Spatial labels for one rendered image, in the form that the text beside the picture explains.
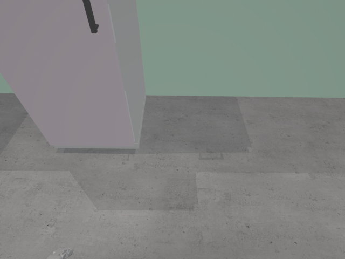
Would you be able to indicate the handle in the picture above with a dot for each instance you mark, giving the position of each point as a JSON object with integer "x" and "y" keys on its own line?
{"x": 90, "y": 16}

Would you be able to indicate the robot left hand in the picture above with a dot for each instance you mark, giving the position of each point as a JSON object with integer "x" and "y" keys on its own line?
{"x": 61, "y": 253}

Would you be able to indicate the fridge door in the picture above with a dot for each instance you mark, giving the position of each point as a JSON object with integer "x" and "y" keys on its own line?
{"x": 67, "y": 78}

